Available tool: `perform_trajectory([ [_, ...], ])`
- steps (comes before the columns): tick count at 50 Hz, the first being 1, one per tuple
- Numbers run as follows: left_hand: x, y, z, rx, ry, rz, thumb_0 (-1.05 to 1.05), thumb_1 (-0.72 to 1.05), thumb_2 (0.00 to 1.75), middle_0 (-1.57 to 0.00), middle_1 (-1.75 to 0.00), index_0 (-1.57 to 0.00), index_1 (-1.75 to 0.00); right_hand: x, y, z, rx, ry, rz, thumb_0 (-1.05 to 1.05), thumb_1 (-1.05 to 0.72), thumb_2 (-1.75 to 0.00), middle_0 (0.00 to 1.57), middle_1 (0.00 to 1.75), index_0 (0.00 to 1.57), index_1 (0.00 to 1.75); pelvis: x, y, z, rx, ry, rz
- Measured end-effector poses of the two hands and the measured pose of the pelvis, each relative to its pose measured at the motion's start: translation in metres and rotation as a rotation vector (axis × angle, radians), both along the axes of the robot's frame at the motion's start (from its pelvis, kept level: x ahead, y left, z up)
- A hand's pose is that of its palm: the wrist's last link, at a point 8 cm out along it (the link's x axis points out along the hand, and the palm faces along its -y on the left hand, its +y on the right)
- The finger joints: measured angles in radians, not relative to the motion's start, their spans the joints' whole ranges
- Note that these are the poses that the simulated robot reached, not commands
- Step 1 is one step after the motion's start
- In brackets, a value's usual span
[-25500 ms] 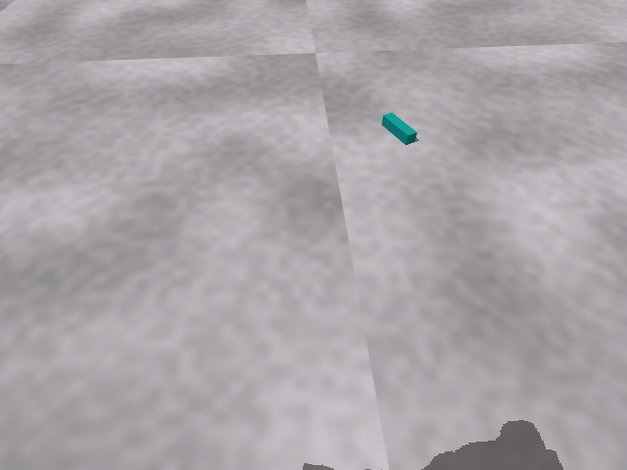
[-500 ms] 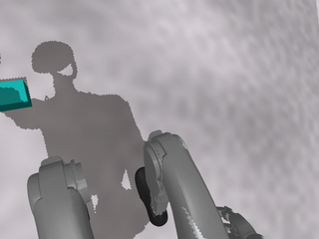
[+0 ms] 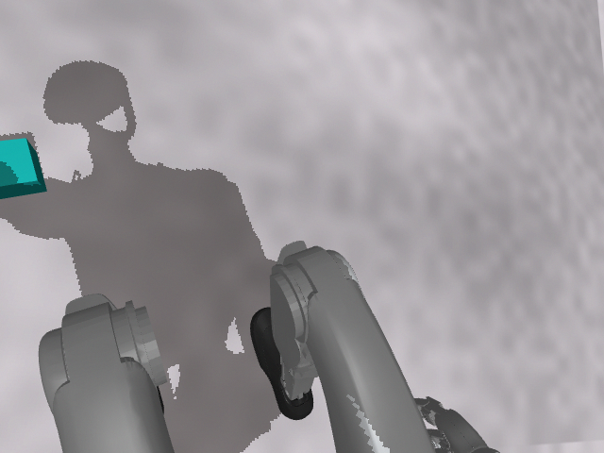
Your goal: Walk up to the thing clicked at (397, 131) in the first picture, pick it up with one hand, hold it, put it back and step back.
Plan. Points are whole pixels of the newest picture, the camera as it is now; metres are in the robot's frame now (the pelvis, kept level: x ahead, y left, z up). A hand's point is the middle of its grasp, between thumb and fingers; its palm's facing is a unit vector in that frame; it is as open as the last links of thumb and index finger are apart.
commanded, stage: close in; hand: left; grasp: from above
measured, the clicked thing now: out of the picture +0.50 +0.35 -0.29
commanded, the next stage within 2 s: rest palm in 0.20 s
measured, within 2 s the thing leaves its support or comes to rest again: neither
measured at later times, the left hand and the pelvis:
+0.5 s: hand out of the picture +0.48 +0.34 -0.21, palm faces -0.49 -0.08 -0.87, open 14.2 cm; pelvis +0.00 +0.00 +0.00, yaw -1 degrees
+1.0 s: hand out of the picture +0.48 +0.34 -0.24, palm faces -0.47 -0.09 -0.88, open 14.1 cm; pelvis +0.00 +0.00 -0.01, yaw -3 degrees
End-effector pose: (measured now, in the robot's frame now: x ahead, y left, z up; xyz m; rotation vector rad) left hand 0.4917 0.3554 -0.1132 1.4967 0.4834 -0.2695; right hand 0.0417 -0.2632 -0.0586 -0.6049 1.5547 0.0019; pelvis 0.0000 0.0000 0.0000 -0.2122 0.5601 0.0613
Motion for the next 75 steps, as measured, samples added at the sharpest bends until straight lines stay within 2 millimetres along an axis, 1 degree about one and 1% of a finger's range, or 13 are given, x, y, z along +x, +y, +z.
perform_trajectory([
  [4, 0.004, 0.0, 0.0, 0.0, -0.01, 0.003, 0.0, -0.56, 1.05, -0.09, -1.09, -0.09, -1.08, 0.008, 0.003, 0.002, -0.005, -0.023, 0.005, 0.0, -0.92, -0.9, 0.21, 0.3, 0.2, 0.3, 0.002, 0.002, 0.001, -0.009, 0.005, 0.002],
  [11, 0.001, -0.007, -0.012, -0.011, 0.024, 0.0, 0.0, -0.55, 1.02, -0.09, -1.07, -0.09, -1.06, 0.015, 0.009, 0.005, 0.007, -0.052, 0.017, 0.0, -0.92, -0.9, 0.2, 0.3, 0.2, 0.3, 0.002, 0.004, 0.004, -0.018, 0.003, 0.001],
  [19, -0.001, -0.01, -0.022, -0.019, 0.012, 0.002, 0.0, -0.54, 1.01, -0.09, -1.05, -0.09, -1.05, 0.009, 0.012, 0.006, 0.011, -0.045, 0.026, 0.0, -0.92, -0.9, 0.21, 0.3, 0.2, 0.3, 0.0, 0.004, 0.001, -0.02, -0.007, -0.005],
  [30, -0.005, -0.011, -0.047, -0.019, 0.027, 0.005, 0.0, -0.56, 1.04, -0.09, -1.02, -0.08, -1.03, -0.005, 0.014, 0.007, 0.005, -0.01, 0.04, 0.0, -0.92, -0.9, 0.21, 0.3, 0.2, 0.3, -0.001, 0.004, -0.005, -0.024, -0.023, -0.013],
  [37, -0.005, -0.015, -0.058, -0.019, 0.022, 0.001, 0.0, -0.55, 1.04, -0.1, -1.01, -0.08, -1.03, -0.006, 0.012, 0.008, 0.003, -0.002, 0.057, 0.0, -0.91, -0.9, 0.21, 0.3, 0.2, 0.3, 0.001, 0.003, -0.007, -0.027, -0.032, -0.02],
  [47, -0.004, -0.018, -0.067, -0.017, 0.011, 0.013, 0.0, -0.54, 1.03, -0.09, -1.01, -0.08, -1.02, 0.005, 0.011, 0.006, 0.009, -0.026, 0.088, 0.0, -0.91, -0.9, 0.2, 0.3, 0.2, 0.3, 0.002, 0.003, -0.009, -0.033, -0.038, -0.029],
  [57, -0.004, -0.017, -0.075, -0.018, 0.012, 0.029, 0.0, -0.53, 1.01, -0.09, -1.02, -0.09, -1.03, 0.015, 0.015, 0.005, 0.024, -0.046, 0.121, 0.0, -0.92, -0.9, 0.2, 0.3, 0.2, 0.3, 0.003, 0.004, -0.01, -0.04, -0.045, -0.031],
  [65, -0.009, -0.017, -0.081, -0.024, 0.024, 0.027, 0.0, -0.51, 1.0, -0.1, -1.04, -0.09, -1.04, 0.016, 0.016, 0.006, 0.025, -0.043, 0.14, 0.0, -0.92, -0.91, 0.2, 0.3, 0.2, 0.3, 0.002, 0.005, -0.011, -0.047, -0.055, -0.032],
  [75, -0.01, -0.018, -0.086, -0.025, 0.019, 0.016, 0.0, -0.49, 1.01, -0.1, -1.05, -0.1, -1.05, 0.011, 0.016, 0.01, 0.019, -0.035, 0.149, 0.0, -0.92, -0.91, 0.2, 0.3, 0.2, 0.3, 0.002, 0.006, -0.012, -0.053, -0.064, -0.037],
])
